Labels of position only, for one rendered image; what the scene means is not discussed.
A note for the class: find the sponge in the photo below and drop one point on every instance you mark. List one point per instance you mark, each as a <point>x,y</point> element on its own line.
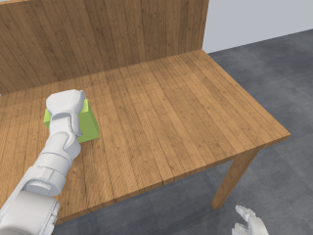
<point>87,123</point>

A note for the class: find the robot left hand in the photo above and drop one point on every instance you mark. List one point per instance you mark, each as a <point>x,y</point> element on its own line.
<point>70,100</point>

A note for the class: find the robot left upper arm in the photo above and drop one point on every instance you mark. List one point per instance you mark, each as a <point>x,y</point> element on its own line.
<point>30,214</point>

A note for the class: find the table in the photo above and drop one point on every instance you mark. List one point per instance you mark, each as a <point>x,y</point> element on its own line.
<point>164,108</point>

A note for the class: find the robot left forearm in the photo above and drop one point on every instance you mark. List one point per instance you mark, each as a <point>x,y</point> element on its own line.
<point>48,174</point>

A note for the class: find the robot right hand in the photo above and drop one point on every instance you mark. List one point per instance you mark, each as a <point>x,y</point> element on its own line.
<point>255,225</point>

